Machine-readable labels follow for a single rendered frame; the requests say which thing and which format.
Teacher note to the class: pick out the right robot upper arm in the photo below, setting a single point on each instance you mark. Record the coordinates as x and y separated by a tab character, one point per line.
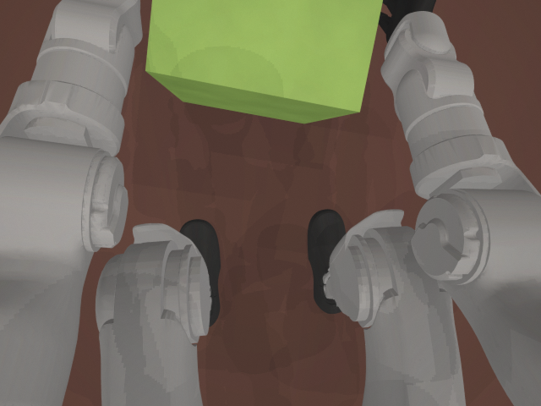
484	245

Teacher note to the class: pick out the left robot upper arm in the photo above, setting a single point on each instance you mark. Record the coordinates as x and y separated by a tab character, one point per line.
59	204

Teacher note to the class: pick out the robot right forearm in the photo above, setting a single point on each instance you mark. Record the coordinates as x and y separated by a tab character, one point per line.
443	122

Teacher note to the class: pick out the robot left forearm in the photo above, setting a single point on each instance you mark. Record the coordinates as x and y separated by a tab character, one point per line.
82	73

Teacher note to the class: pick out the robot right shin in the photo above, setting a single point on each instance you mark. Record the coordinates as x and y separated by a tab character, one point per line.
379	219

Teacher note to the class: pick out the carton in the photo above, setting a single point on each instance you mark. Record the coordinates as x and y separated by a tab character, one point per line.
296	60

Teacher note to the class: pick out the right robot hand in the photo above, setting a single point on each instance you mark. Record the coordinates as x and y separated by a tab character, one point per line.
399	9

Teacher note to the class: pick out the robot right foot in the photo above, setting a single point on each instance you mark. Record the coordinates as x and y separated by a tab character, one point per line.
326	229

